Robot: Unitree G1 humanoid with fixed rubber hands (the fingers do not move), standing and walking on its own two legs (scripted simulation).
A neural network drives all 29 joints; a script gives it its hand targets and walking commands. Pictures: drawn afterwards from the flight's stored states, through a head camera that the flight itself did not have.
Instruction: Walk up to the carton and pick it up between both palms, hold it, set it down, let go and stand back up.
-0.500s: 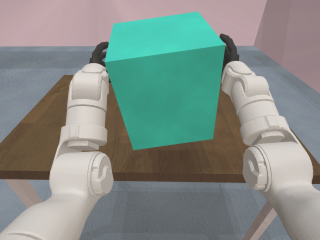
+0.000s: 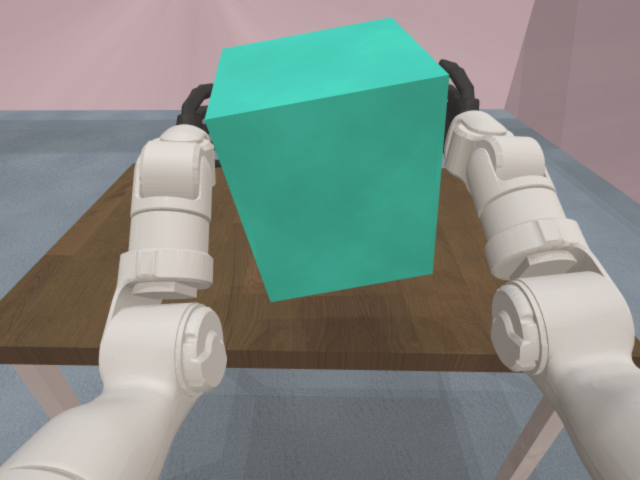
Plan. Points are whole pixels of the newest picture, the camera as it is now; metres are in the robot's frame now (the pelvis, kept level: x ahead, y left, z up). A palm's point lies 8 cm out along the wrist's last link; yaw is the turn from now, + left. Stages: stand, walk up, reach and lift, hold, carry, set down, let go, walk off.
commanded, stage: hold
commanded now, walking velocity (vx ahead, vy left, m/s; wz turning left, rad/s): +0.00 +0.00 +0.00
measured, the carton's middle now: (329, 163) +0.40 -0.01 +0.27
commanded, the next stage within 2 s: none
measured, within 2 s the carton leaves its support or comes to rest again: neither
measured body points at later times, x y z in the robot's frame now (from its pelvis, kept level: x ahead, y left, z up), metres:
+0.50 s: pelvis +0.00 +0.00 +0.00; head -0.09 +0.02 +0.44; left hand +0.39 +0.15 +0.31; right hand +0.39 -0.16 +0.33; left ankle +0.04 +0.07 -0.74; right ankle +0.04 -0.12 -0.74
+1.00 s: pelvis +0.00 +0.00 +0.00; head -0.09 +0.02 +0.44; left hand +0.39 +0.15 +0.31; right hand +0.39 -0.15 +0.34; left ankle +0.04 +0.07 -0.74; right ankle +0.04 -0.12 -0.74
